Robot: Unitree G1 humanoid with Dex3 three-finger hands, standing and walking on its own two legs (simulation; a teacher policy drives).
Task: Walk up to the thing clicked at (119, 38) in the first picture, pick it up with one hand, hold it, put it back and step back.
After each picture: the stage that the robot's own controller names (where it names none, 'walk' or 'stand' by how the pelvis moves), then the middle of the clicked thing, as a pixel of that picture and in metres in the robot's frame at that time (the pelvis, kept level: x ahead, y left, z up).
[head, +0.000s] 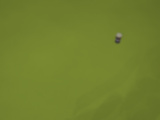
stand; (118, 38) +1.52 -0.45 -0.72
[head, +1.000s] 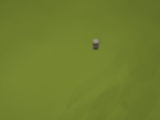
walk; (95, 44) +1.43 -0.03 -0.70
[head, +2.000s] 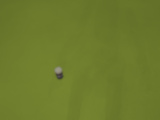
walk; (59, 73) +0.88 +0.28 -0.72
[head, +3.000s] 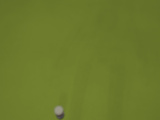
walk; (59, 112) +0.50 +0.22 -0.71
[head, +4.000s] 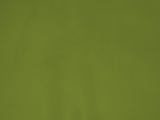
stand; out of the picture +0.34 -0.01 -0.68
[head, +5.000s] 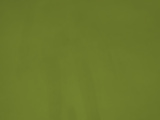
stand; out of the picture +0.34 +0.08 -0.70
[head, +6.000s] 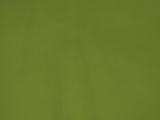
stand; out of the picture +0.27 +0.09 -0.71
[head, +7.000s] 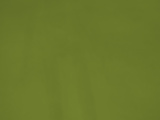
stand; out of the picture +0.28 +0.08 -0.72
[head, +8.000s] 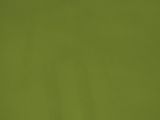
stand; out of the picture +0.27 +0.09 -0.73
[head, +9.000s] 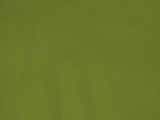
stand; out of the picture +0.26 +0.09 -0.73
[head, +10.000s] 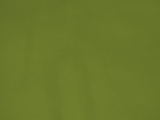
stand; out of the picture +0.25 +0.08 -0.73
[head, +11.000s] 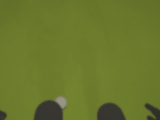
go down; (60, 103) +0.31 +0.09 -0.47
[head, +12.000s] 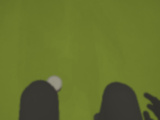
go down; (54, 85) +0.34 +0.12 -0.32
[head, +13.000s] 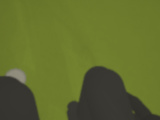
close in; (14, 80) +0.33 +0.15 -0.24
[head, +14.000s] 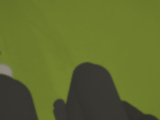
close; out of the picture +0.36 +0.15 -0.23
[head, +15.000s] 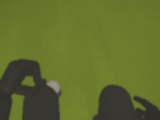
lift; (53, 90) +0.34 +0.12 -0.34
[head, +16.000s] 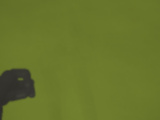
go down; out of the picture +0.27 +0.06 -0.66
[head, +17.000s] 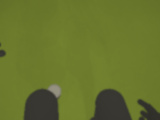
go down; (54, 92) +0.34 +0.10 -0.39
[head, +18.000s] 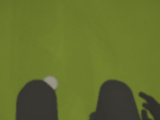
go down; (49, 85) +0.34 +0.12 -0.30
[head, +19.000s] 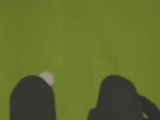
go down; (45, 81) +0.34 +0.13 -0.27
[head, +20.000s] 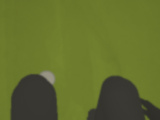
hold; (46, 81) +0.34 +0.13 -0.26
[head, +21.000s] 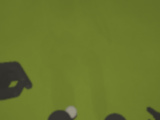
hold; (71, 113) +0.31 +0.09 -0.52
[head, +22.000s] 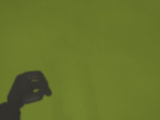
hold; out of the picture +0.27 +0.08 -0.66
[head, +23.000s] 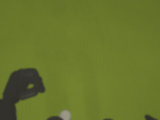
hold; (65, 117) +0.31 +0.08 -0.55
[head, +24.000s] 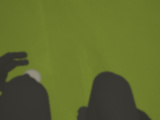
lower; (31, 80) +0.35 +0.14 -0.25
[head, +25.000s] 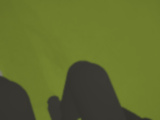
lower; out of the picture +0.35 +0.16 -0.23
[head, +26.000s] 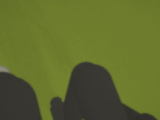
lower; out of the picture +0.34 +0.16 -0.23
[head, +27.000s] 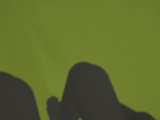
stand; (0, 85) +0.32 +0.13 -0.22
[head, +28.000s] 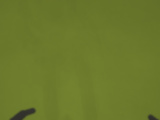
stand; out of the picture +0.23 +0.04 -0.60
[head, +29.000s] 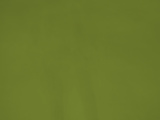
stand; out of the picture +0.22 +0.02 -0.69
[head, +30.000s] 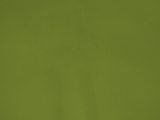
stand; out of the picture +0.21 +0.02 -0.69
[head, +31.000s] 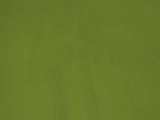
stand; out of the picture +0.23 +0.00 -0.74
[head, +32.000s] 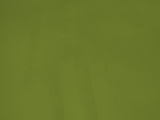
stand; out of the picture +0.20 +0.01 -0.75
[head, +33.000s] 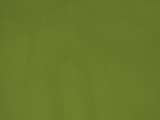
stand; out of the picture +0.20 +0.02 -0.75
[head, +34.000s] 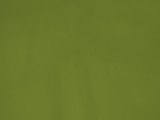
walk; out of the picture +0.19 +0.03 -0.75
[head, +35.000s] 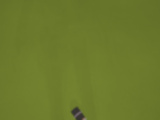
walk; (78, 115) +0.39 +0.01 -0.73
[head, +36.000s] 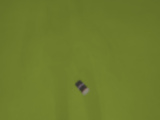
walk; (81, 87) +0.67 +0.07 -0.73
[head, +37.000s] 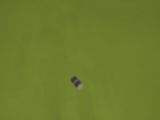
stand; (76, 82) +0.82 +0.04 -0.74
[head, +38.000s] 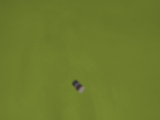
stand; (78, 86) +0.84 +0.03 -0.75
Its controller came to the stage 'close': yes
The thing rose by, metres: 0.01
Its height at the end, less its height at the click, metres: -0.02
